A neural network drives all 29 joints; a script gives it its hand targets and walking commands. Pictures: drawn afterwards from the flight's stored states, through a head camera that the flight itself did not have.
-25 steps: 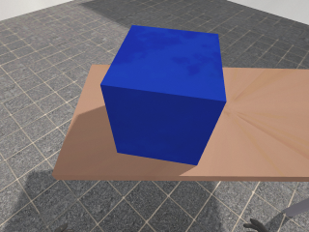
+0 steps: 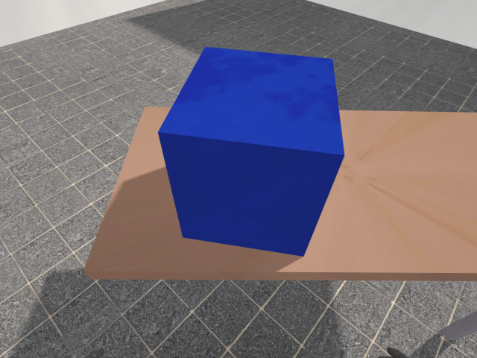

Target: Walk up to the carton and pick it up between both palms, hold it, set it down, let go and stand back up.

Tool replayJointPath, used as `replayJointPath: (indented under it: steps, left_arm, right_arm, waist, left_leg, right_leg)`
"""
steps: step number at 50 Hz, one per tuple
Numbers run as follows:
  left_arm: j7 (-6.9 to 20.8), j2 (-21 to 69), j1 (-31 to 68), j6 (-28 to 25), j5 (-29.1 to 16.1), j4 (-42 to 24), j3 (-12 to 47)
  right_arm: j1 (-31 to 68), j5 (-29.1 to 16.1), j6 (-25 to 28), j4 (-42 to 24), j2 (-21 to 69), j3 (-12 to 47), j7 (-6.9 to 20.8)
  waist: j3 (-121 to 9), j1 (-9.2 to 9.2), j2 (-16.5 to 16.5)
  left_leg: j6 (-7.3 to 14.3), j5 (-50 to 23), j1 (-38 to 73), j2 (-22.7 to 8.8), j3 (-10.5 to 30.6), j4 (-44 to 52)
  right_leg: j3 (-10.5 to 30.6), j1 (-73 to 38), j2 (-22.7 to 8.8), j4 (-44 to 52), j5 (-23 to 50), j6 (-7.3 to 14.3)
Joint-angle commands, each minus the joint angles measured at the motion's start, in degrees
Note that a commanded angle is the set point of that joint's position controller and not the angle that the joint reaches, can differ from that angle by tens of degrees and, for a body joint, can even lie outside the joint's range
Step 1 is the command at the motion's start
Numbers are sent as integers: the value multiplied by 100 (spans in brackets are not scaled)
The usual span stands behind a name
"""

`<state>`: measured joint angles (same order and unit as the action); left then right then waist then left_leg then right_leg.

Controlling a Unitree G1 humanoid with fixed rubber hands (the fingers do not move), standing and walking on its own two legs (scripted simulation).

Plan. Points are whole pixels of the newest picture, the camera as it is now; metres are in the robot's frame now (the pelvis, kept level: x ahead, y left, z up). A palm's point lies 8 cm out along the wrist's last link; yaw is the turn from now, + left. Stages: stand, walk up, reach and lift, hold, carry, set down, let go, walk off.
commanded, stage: stand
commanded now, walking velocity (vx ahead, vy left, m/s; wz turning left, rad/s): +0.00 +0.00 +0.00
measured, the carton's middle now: (254, 151) +0.49 +0.01 +0.06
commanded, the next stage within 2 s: none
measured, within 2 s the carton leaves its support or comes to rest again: neither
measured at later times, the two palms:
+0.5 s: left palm out of the picture +0.05 +0.28 -0.12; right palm out of the picture +0.08 -0.28 -0.11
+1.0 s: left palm out of the picture +0.04 +0.28 -0.12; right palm out of the picture +0.07 -0.28 -0.11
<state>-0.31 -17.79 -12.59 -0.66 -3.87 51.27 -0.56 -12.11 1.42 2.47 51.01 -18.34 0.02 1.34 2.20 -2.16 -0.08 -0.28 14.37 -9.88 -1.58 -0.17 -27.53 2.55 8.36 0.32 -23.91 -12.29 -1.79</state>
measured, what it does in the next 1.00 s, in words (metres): stands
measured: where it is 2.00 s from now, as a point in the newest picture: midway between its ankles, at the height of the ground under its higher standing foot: outside the picture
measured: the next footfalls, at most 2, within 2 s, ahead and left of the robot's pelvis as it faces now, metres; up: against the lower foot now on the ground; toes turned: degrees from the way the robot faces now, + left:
none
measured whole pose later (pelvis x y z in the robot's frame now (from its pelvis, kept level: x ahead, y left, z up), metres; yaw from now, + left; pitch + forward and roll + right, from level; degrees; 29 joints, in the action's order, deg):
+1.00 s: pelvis -0.02 +0.00 +0.00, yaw +0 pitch -5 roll -1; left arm -0.1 -17.8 -12.4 -0.4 -3.9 55.8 -0.6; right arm -12.1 1.4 2.3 54.2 -18.6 0.0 1.3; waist 2.2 -2.2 -0.5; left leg -0.3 13.0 -9.9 -1.6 -0.2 -27.5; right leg 2.6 8.4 0.3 -23.9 -10.9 -1.8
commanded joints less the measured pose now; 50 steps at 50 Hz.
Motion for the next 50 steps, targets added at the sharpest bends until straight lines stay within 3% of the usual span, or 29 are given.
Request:
replayJointPath:
  steps: [1, 7, 10, 12, 14, 15, 16, 18, 21, 22, 24, 26, 28, 30, 31, 32, 33, 38, 43, 44, 46, 50]
  left_arm:
    - [-5, -1402, 177, -181, 559, -36, -332]
    - [1, -1400, 218, -178, 590, 30, -320]
    - [4, -1373, 218, -180, 568, 42, -318]
    - [11, -1371, 226, -185, 549, 72, -319]
    - [9, -1349, 236, -173, 544, 113, -291]
    - [3, -1436, 248, -185, 551, 141, -353]
    - [-7, -1387, 219, -161, 555, 145, -318]
    - [-1, -1376, 194, -179, 544, 146, -316]
    - [-8, -1348, 245, -173, 558, 205, -312]
    - [10, -1380, 221, -163, 553, 155, -303]
    - [29, -1378, 265, -182, 530, 166, -291]
    - [14, -1387, 280, -181, 549, 217, -305]
    - [-1, -1396, 292, -160, 569, 197, -305]
    - [7, -1342, 313, -165, 551, 223, -269]
    - [1, -1362, 259, -153, 537, 219, -277]
    - [-10, -1425, 280, -161, 548, 274, -278]
    - [1, -1352, 198, -173, 532, 251, -259]
    - [-4, -1384, 279, -147, 535, 334, -283]
    - [26, -1414, 249, -163, 535, 349, -286]
    - [30, -1384, 318, -136, 546, 374, -263]
    - [35, -1398, 214, -155, 552, 396, -255]
    - [18, -1436, 459, -142, 561, 366, -297]
  right_arm:
    - [324, -66, 70, -130, -1308, -383, -135]
    - [327, -67, 17, -120, -1322, -389, -147]
    - [369, -42, 47, -88, -1347, -368, -142]
    - [380, -35, 65, -60, -1298, -367, -123]
    - [360, -34, 60, -33, -1359, -375, -109]
    - [269, -49, 49, -2, -1339, -390, -119]
    - [342, -43, 52, -8, -1380, -380, -120]
    - [252, -48, 64, 18, -1381, -377, -114]
    - [398, -24, 48, 6, -1321, -372, -145]
    - [302, -41, 60, 26, -1378, -385, -134]
    - [244, -61, 28, 55, -1368, -389, -148]
    - [274, -36, 48, 67, -1344, -378, -125]
    - [414, -46, 15, 53, -1406, -397, -127]
    - [328, -77, 29, 61, -1348, -383, -136]
    - [292, -65, 14, 51, -1387, -373, -136]
    - [328, -90, 8, 106, -1335, -366, -142]
    - [231, -73, 13, 87, -1337, -363, -159]
    - [346, -53, 45, 62, -1371, -381, -131]
    - [391, -36, 31, 91, -1381, -339, -119]
    - [378, -54, -4, 135, -1412, -380, -134]
    - [392, -54, 13, 179, -1369, -351, -127]
    - [414, -51, 33, 190, -1380, -365, -122]
  waist:
    - [-704, 153, -593]
    - [-595, 203, -411]
    - [-481, 171, -667]
    - [-423, 107, -453]
    - [-374, 132, -442]
    - [-381, 162, -404]
    - [-336, 153, -581]
    - [-487, 156, -445]
    - [-338, 142, -576]
    - [-321, 175, -479]
    - [-477, 194, -497]
    - [-450, 206, -381]
    - [-351, 155, -615]
    - [-342, 192, -402]
    - [-278, 181, -557]
    - [-253, 167, -361]
    - [-353, 223, -610]
    - [-229, 201, -445]
    - [-15, 113, -654]
    - [-111, 193, -595]
    - [-34, 122, -446]
    - [-60, 179, -423]
  left_leg:
    - [224, -1258, 223, -487, 527, 831]
    - [229, -915, 151, -485, 567, 951]
    - [228, -770, 19, -492, 562, 988]
    - [227, -485, -43, -475, 589, 1104]
    - [209, -377, -50, -494, 614, 1134]
    - [224, -477, 5, -494, 642, 1114]
    - [195, -545, 59, -484, 612, 1069]
    - [227, -705, 86, -527, 669, 1054]
    - [242, -624, 9, -519, 663, 1082]
    - [198, -665, 30, -502, 626, 1103]
    - [170, -1022, 187, -465, 542, 1008]
    - [191, -818, 117, -505, 572, 1036]
    - [176, -622, 1, -450, 558, 1047]
    - [215, -470, 27, -515, 663, 1098]
    - [224, -507, -45, -516, 651, 1110]
    - [209, -638, 56, -489, 602, 1109]
    - [190, -601, 31, -485, 608, 1117]
    - [205, -361, -45, -503, 667, 1164]
    - [197, 154, -266, -517, 711, 1321]
    - [216, 210, -204, -515, 768, 1354]
    - [223, 328, -269, -515, 816, 1347]
    - [181, -96, -50, -482, 659, 1242]
  right_leg:
    - [257, -245, -616, 111, 1386, 438]
    - [214, -210, -552, 125, 1085, 373]
    - [286, -190, -573, 167, 1024, 435]
    - [262, -182, -519, 202, 798, 414]
    - [295, -154, -575, 252, 730, 405]
    - [331, -79, -578, 242, 640, 437]
    - [343, -57, -582, 262, 765, 431]
    - [279, -224, -598, 229, 876, 420]
    - [284, -81, -563, 206, 838, 425]
    - [281, -131, -584, 219, 926, 404]
    - [314, -181, -614, 239, 1054, 392]
    - [283, -166, -590, 195, 1054, 383]
    - [272, -90, -536, 235, 873, 366]
    - [283, -68, -553, 269, 729, 381]
    - [305, -106, -568, 304, 755, 402]
    - [328, -66, -598, 334, 779, 391]
    - [318, -149, -608, 280, 882, 392]
    - [341, -82, -595, 355, 590, 392]
    - [325, 30, -527, 314, 301, 399]
    - [288, 6, -538, 260, 421, 408]
    - [289, -45, -530, 312, 296, 402]
    - [333, 69, -569, 391, 339, 387]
